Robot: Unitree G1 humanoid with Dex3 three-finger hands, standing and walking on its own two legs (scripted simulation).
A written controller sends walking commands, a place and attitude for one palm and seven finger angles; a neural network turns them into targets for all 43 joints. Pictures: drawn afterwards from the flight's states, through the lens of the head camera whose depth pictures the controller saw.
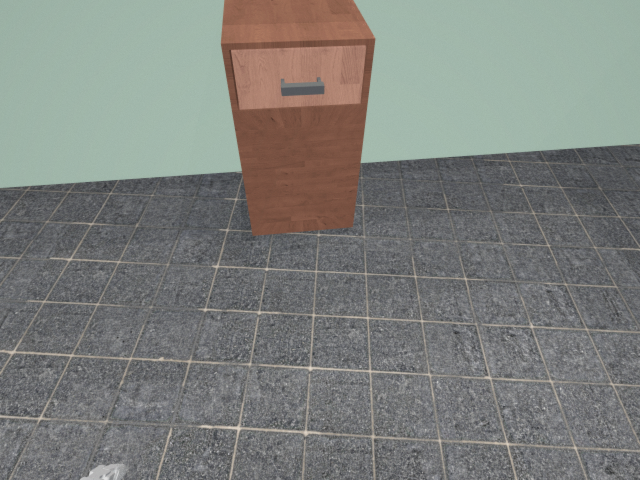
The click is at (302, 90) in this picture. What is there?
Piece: drawer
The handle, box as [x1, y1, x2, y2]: [281, 77, 323, 95]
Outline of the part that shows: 323,82 320,81 319,77 317,77 316,82 285,83 283,79 281,79 281,93 282,95 323,93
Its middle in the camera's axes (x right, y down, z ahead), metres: -0.06 -0.46 +1.16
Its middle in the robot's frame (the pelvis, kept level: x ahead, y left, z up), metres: +1.17 +0.12 -0.08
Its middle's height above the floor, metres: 0.69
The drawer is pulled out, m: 0.00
